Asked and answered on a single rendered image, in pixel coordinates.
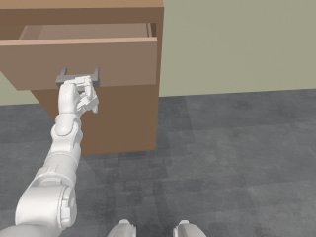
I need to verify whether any drawer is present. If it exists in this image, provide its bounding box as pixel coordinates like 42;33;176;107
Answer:
0;23;157;91

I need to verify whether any robot left thigh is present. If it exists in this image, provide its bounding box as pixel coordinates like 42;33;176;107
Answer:
107;223;136;237

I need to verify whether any left robot hand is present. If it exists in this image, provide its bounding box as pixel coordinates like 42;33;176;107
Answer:
58;75;99;118

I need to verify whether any left robot forearm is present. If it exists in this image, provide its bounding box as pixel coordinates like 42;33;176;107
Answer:
15;113;83;225

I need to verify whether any right robot shin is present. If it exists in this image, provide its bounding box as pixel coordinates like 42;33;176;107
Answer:
178;220;189;226

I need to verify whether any handle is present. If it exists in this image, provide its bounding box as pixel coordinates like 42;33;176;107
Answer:
55;66;100;89

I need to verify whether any cabinet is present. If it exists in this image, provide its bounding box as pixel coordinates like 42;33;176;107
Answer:
0;0;165;156

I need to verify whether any left robot upper arm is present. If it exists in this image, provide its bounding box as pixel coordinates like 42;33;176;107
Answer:
0;184;77;237

